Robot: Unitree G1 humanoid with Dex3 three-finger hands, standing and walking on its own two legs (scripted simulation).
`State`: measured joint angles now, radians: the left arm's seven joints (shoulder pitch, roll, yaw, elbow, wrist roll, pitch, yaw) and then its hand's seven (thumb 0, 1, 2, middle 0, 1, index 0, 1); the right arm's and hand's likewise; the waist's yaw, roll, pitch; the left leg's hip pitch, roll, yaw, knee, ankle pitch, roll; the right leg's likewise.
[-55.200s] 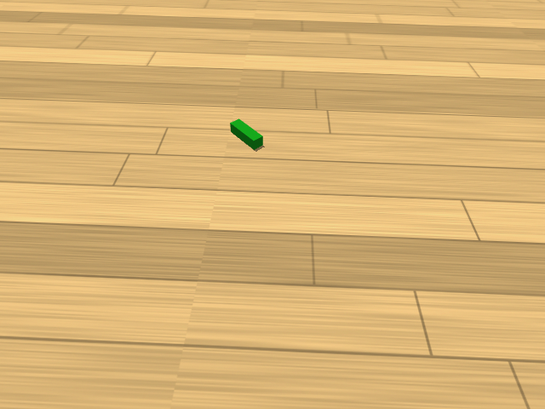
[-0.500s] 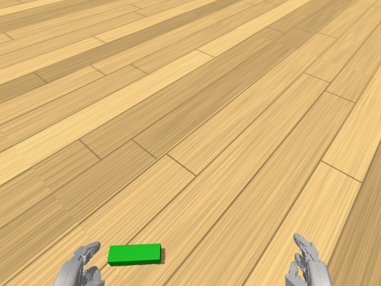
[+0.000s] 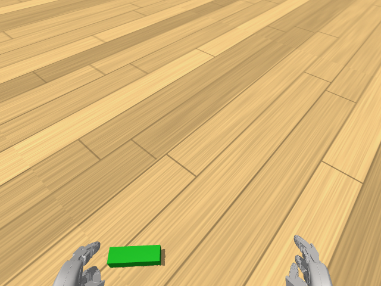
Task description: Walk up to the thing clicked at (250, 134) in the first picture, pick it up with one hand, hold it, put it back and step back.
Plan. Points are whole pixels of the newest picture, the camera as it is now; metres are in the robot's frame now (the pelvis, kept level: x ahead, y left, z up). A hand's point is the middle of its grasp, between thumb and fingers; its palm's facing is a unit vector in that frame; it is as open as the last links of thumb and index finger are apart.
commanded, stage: home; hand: left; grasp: from above
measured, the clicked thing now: (135, 256) +0.39 +0.25 -0.68
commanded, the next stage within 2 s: stand in 0.44 s
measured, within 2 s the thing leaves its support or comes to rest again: neither
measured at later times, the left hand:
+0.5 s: hand out of the picture +0.16 +0.18 -0.05, palm faces +0.04 -0.98 -0.21, open 7.4 cm
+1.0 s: hand out of the picture +0.06 +0.24 -0.11, palm faces +0.02 -0.95 -0.32, open 7.4 cm
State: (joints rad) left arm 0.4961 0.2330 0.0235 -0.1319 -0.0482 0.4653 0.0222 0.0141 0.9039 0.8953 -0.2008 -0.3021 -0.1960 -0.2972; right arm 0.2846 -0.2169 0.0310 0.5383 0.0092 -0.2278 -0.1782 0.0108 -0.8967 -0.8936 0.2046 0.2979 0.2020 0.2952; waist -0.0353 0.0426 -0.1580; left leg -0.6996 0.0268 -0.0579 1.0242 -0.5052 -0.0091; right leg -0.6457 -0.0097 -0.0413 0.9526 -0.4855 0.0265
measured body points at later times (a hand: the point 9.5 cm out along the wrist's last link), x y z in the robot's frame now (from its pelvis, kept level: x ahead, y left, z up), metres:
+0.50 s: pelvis +0.00 +0.00 +0.00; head +0.03 +0.01 +0.45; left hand +0.16 +0.23 -0.03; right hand +0.16 -0.24 -0.06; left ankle +0.00 +0.12 -0.68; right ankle -0.01 -0.14 -0.68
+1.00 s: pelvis +0.00 +0.01 +0.05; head +0.02 +0.02 +0.50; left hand +0.06 +0.29 -0.09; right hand +0.07 -0.27 -0.08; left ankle +0.00 +0.12 -0.68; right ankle -0.01 -0.14 -0.68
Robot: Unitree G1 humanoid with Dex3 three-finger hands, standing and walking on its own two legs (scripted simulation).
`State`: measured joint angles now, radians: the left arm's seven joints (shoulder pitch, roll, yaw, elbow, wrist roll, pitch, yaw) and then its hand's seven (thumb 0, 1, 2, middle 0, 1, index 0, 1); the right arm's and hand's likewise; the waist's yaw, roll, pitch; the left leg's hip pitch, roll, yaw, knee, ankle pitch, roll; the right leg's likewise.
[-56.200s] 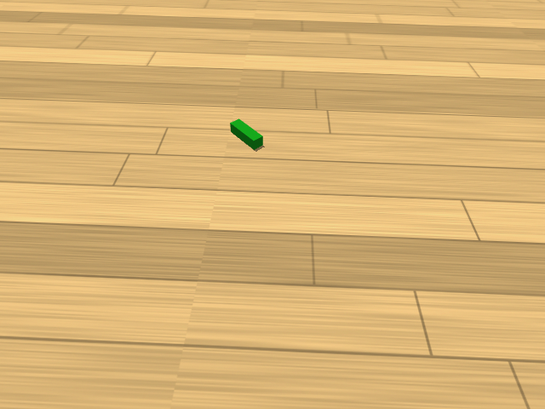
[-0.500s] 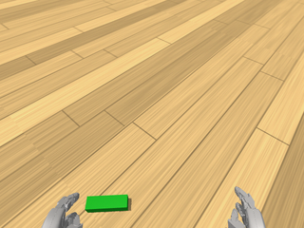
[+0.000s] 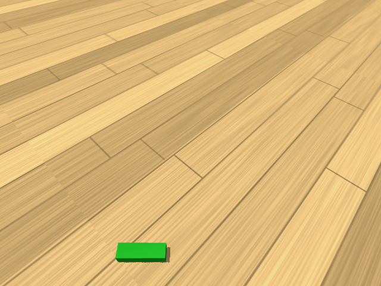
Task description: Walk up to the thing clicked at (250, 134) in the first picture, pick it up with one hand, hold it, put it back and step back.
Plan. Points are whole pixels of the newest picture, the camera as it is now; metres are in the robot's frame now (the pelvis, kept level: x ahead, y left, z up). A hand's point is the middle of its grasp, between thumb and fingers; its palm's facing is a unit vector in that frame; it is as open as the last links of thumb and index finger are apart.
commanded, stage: stand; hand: left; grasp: from above
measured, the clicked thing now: (142, 252) +0.38 +0.24 -0.73
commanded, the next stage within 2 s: none
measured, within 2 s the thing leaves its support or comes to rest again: neither
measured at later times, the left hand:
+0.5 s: hand out of the picture +0.04 +0.23 -0.15, palm faces +0.02 -0.94 -0.34, open 7.4 cm
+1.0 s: hand out of the picture +0.05 +0.22 -0.15, palm faces +0.00 -0.94 -0.33, open 7.4 cm
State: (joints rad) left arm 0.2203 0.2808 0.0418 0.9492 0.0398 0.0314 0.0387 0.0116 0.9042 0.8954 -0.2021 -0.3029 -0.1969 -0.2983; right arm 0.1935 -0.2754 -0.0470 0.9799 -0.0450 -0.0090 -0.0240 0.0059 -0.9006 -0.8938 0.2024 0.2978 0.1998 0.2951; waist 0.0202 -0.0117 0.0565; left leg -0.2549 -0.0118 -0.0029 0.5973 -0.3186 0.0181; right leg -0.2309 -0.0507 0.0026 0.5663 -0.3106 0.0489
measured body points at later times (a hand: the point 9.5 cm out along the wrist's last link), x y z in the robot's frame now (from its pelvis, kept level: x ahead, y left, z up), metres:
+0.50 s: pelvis -0.01 -0.01 +0.02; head -0.01 -0.01 +0.47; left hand +0.04 +0.28 -0.13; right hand +0.06 -0.29 -0.12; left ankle +0.00 +0.11 -0.73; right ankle +0.00 -0.15 -0.73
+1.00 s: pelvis -0.01 -0.02 +0.02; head +0.00 -0.02 +0.47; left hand +0.05 +0.27 -0.12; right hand +0.05 -0.31 -0.12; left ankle +0.00 +0.11 -0.73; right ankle +0.00 -0.15 -0.73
